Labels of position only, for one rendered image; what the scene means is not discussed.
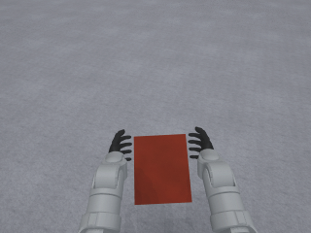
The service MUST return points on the carton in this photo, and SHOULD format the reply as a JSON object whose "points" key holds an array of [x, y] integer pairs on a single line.
{"points": [[161, 170]]}

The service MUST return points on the left robot forearm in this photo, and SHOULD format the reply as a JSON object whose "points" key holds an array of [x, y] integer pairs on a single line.
{"points": [[104, 202]]}

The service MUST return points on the robot left hand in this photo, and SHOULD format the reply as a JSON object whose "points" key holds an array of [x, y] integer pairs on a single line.
{"points": [[117, 146]]}

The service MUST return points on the robot right hand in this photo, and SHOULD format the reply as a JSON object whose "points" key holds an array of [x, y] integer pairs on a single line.
{"points": [[204, 141]]}

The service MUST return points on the right robot forearm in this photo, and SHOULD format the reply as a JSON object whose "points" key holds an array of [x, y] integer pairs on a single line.
{"points": [[228, 214]]}

